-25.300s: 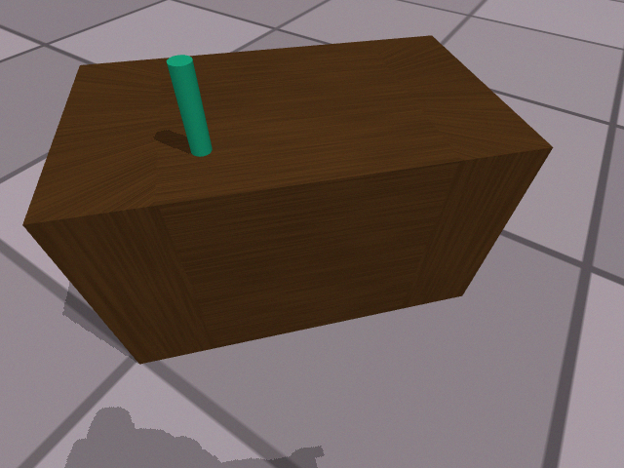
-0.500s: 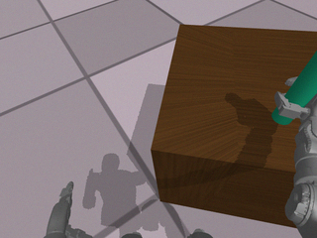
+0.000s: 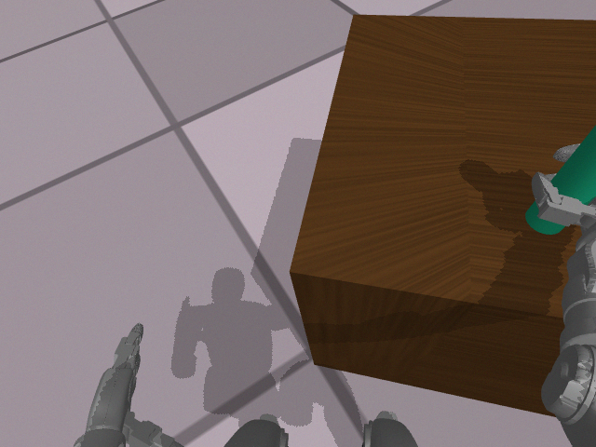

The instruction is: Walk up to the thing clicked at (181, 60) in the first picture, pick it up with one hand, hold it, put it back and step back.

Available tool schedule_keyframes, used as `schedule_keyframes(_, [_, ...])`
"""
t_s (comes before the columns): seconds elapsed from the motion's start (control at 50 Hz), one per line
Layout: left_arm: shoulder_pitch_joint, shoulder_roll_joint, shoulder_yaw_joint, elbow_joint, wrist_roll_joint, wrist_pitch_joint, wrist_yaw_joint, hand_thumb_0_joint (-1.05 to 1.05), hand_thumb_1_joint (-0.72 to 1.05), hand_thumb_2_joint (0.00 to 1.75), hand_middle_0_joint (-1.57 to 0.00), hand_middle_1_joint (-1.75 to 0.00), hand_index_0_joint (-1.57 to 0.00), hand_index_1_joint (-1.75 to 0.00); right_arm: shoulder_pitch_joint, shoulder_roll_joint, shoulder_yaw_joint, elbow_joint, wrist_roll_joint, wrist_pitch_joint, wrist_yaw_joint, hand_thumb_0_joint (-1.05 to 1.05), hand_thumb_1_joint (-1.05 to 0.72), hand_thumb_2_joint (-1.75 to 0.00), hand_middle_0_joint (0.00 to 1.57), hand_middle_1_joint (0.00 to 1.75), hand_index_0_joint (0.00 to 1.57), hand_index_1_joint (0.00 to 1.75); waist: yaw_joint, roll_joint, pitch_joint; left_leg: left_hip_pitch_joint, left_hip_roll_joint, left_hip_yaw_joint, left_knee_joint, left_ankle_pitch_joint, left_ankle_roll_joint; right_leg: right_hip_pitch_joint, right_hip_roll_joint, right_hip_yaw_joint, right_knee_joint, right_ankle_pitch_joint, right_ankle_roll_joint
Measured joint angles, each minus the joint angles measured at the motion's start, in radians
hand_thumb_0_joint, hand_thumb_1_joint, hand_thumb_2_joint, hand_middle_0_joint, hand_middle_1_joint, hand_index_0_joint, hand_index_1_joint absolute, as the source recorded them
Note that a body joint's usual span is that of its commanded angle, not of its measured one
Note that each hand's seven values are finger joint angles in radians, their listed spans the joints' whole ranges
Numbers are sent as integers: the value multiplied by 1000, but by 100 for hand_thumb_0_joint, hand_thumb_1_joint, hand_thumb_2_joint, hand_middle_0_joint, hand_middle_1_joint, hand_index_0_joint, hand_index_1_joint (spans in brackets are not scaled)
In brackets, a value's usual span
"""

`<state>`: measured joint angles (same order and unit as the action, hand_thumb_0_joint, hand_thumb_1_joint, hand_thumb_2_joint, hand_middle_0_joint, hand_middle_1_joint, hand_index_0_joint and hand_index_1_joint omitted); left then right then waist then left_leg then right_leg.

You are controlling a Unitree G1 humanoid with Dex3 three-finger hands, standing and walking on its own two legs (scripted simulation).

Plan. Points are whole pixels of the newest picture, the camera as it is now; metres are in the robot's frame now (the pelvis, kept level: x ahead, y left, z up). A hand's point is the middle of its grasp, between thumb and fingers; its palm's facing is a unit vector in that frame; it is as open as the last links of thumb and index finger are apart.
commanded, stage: lower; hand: right
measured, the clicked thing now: (588, 170) +0.45 -0.31 +0.09
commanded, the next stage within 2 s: loosen in 0.24 s
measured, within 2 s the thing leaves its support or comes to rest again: neither
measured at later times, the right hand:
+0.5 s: hand (560, 188) +0.45 -0.30 +0.05, palm faces +0.38 +0.92 +0.02, open 6.8 cm
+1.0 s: hand (557, 187) +0.46 -0.30 +0.04, palm faces +0.39 +0.92 +0.02, open 15.7 cm
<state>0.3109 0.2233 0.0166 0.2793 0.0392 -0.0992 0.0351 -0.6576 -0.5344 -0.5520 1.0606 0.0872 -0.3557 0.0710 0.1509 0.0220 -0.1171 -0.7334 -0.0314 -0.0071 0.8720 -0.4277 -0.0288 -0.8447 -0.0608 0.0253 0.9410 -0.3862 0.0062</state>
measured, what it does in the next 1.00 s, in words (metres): stands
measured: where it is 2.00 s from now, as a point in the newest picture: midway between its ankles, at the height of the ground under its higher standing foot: outside the picture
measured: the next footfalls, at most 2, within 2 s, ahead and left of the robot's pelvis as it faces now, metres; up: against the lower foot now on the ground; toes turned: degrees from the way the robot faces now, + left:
none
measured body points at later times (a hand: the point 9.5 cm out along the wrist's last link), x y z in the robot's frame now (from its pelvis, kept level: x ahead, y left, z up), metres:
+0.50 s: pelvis -0.01 +0.00 -0.02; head +0.09 -0.04 +0.42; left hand +0.15 +0.26 -0.03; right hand +0.43 -0.35 +0.05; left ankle -0.01 +0.14 -0.69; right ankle +0.03 -0.12 -0.69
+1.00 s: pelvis +0.00 +0.00 -0.02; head +0.10 -0.04 +0.42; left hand +0.15 +0.26 -0.03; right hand +0.43 -0.35 +0.05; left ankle -0.01 +0.14 -0.69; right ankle +0.03 -0.12 -0.69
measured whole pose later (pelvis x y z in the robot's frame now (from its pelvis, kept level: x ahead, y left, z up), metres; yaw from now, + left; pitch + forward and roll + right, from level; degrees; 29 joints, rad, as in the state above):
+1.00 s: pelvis +0.00 +0.00 -0.02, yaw +0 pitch +19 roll +4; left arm 0.39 0.25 0.03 0.10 0.04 0.00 0.01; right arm -0.67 -0.54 -0.57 1.03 0.09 -0.36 0.07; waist 0.15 0.02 -0.13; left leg -0.83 -0.03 0.00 0.98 -0.48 -0.03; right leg -0.94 -0.06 0.03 1.04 -0.43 0.01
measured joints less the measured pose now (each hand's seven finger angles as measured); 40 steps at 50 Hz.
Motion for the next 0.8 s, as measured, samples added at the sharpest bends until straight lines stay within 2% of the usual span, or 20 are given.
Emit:
schedule_keyframes(0.22, [24,9,14,-62,4,27,-13,-1,-56,8,-7,-6,-5,-8,-7,-9,-19,6,-9,-23,13,-3,5,-118,89,114,92,117,6,1,-12,-51,-2,5,57,-25,3,-50,-1,7,52,-20,3])
schedule_keyframes(0.48, [57,21,14,-156,0,56,-22,-1,-53,6,-7,-6,-6,-6,-54,-35,-13,32,-6,-24,21,-4,4,-115,91,111,93,113,10,-4,-14,-106,-3,11,109,-36,3,-107,0,15,99,-26,3])
schedule_keyframes(0.56, [67,23,15,-170,-1,66,-23,-1,-52,5,-7,-6,-7,-6,-57,-38,-12,26,-6,-21,15,-4,3,-101,95,103,96,104,12,-4,-14,-114,-3,11,117,-38,3,-114,1,14,106,-28,3])
schedule_keyframes(0.66, [72,26,15,-183,-2,77,-24,-1,-52,6,-7,-6,-7,-6,-62,-39,-12,23,-8,-15,10,-3,9,-72,100,87,99,87,13,-4,-12,-123,-3,9,122,-40,2,-123,0,13,113,-31,2])
schedule_keyframes(0.72, [76,27,15,-190,-2,82,-25,-1,-53,6,-7,-6,-7,-7,-56,-36,-14,13,-10,-10,8,-2,19,-52,96,73,95,74,12,-3,-10,-123,-3,7,122,-40,1,-123,0,11,112,-32,1])
schedule_keyframes(0.8, [79,27,14,-193,-2,86,-25,-1,-54,7,-7,-6,-6,-8,-45,-28,-17,-5,-8,-5,4,-1,34,-30,82,54,81,54,11,-2,-10,-119,-3,6,118,-42,0,-119,0,10,111,-35,1])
